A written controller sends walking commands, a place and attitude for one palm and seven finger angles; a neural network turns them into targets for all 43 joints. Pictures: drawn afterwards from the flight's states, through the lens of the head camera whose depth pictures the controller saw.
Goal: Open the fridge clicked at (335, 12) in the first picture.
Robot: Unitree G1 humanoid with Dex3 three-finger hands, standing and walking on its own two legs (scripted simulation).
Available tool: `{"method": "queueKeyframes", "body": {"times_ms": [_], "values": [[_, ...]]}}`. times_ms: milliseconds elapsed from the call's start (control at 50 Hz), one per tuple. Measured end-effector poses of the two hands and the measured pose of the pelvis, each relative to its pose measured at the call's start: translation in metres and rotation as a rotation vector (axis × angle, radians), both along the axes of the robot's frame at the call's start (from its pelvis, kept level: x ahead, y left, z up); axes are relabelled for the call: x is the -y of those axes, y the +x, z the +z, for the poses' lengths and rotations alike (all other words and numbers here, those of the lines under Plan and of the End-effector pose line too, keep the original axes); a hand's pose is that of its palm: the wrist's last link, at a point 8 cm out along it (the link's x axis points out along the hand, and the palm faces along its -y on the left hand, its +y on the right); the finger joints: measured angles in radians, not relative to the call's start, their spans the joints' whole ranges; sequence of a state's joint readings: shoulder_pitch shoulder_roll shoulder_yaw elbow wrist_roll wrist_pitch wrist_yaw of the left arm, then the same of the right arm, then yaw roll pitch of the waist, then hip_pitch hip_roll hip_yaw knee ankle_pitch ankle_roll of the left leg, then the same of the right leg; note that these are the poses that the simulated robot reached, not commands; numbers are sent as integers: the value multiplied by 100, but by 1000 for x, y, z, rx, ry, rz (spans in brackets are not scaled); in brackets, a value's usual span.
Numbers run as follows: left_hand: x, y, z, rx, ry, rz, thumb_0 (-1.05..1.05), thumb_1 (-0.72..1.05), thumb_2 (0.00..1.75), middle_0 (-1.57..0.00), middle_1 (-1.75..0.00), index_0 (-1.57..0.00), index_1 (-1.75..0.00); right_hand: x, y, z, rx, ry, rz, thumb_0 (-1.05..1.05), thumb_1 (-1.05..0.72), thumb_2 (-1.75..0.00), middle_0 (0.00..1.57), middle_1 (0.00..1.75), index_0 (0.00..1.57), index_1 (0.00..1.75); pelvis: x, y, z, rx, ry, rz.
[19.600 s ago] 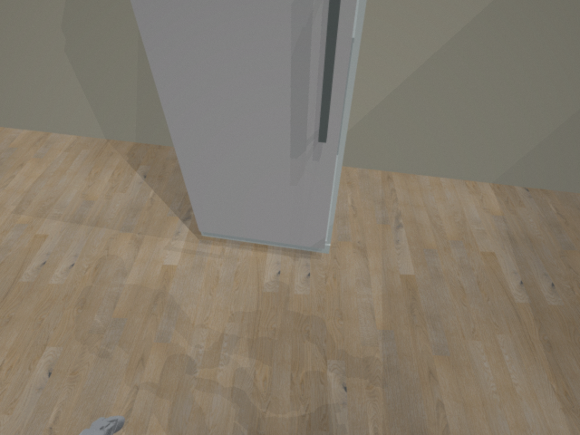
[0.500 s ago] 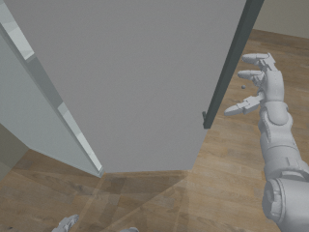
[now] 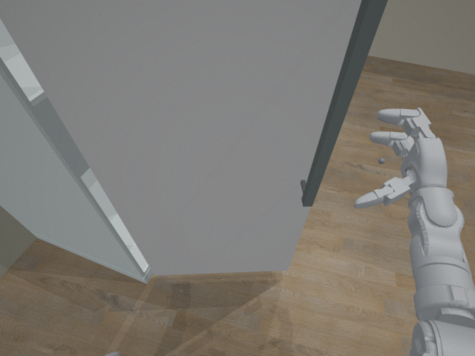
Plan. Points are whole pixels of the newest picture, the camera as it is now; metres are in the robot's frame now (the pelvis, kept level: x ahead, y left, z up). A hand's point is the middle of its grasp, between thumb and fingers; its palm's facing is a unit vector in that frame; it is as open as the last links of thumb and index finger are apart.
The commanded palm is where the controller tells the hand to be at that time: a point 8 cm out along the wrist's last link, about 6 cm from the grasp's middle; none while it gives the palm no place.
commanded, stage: slip the hand off the handle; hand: right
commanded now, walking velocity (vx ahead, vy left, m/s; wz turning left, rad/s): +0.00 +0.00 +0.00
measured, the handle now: (326, 124) +0.50 -0.11 +0.13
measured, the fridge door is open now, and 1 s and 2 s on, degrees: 67 67 67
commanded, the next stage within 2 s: draw the hand back to the body in 0.44 s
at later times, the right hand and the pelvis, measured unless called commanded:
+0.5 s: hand (390, 209) +0.32 -0.18 +0.14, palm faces +0.04 +0.99 -0.16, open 14.7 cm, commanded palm +0.30 -0.22 +0.15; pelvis +0.00 +0.01 +0.00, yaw -2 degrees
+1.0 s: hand (435, 243) +0.26 -0.21 +0.16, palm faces +0.15 +0.99 -0.02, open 14.7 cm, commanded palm +0.22 -0.24 +0.16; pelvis +0.00 +0.02 +0.01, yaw -3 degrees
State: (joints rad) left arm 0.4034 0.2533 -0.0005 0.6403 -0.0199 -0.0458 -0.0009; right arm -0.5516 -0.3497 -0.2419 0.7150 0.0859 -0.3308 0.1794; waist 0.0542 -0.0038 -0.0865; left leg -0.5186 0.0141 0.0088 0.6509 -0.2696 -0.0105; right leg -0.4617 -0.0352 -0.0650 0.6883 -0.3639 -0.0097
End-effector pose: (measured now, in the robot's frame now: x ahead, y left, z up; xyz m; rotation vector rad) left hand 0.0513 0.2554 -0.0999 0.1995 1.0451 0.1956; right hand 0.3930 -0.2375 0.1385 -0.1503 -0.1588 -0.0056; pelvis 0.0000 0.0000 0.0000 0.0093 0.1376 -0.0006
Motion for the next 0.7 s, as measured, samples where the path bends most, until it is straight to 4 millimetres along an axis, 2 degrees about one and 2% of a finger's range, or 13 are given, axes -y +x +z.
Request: {"method": "queueKeyframes", "body": {"times_ms": [80, 280, 380, 500, 580, 640, 700], "values": [[4, 20, 3, 56, -1, -28, 1, 91, 89, -20, -30, -20, -30, -2, -19, -2, 4, -2, -3, -1, 55, -20, 25, 115, 25, 115, 1, 0, 1, 21, 2, -7], [17, 85, 21, 249, -10, -124, 1, 91, 89, -20, -30, -20, -30, -8, -54, 3, 6, -9, -11, -1, 55, -20, 25, 115, 25, 115, -2, -2, 3, 65, -1, -26], [22, 108, 30, 325, -22, -166, 1, 91, 89, -20, -30, -20, -30, -9, -74, 6, 10, -9, -19, -1, 55, -20, 25, 115, 25, 115, -6, -2, 4, 82, -5, -30], [25, 121, 35, 363, -27, -207, 1, 91, 89, -20, -30, -20, -30, -9, -97, 3, -2, -14, -26, -1, 55, -20, 25, 115, 25, 115, -12, -3, 5, 101, -7, -43], [23, 122, 33, 361, -18, -220, 1, 91, 89, -20, -30, -20, -30, -7, -102, 3, -8, -20, -36, -1, 55, -20, 25, 115, 25, 115, -16, -5, 4, 107, -6, -52], [21, 120, 32, 353, -16, -206, 1, 91, 89, -20, -30, -20, -30, -1, -100, 0, -71, 154, -57, -1, 55, -20, 25, 115, 25, 115, -18, -5, 7, 120, -6, -55], [21, 120, 35, 380, -21, -200, 1, 91, 89, -20, -30, -20, -30, 1, -102, 8, -115, 161, -87, -1, 55, -20, 25, 115, 25, 115, -18, -2, 10, 133, -8, -54]]}}
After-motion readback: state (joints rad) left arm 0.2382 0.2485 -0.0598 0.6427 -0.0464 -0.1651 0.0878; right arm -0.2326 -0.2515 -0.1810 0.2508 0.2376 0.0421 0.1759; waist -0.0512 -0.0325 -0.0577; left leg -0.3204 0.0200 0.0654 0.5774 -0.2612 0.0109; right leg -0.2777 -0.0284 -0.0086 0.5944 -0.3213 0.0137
